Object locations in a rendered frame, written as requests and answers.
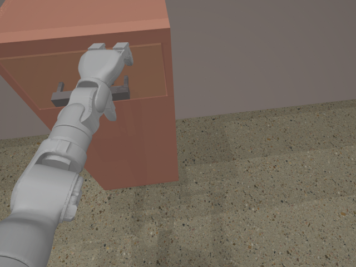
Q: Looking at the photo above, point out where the handle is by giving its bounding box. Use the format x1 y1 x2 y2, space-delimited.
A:
51 75 130 107

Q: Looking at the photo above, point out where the left robot upper arm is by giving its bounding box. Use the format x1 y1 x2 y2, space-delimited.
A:
0 164 84 267

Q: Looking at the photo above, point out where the left robot hand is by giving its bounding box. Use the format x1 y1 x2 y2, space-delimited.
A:
78 42 134 121

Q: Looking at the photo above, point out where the robot left forearm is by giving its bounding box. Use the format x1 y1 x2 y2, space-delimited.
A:
10 77 110 212

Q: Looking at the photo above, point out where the drawer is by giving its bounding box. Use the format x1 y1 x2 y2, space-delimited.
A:
0 43 166 108

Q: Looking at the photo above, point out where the cabinet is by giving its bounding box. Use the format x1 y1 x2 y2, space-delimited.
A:
0 0 179 190

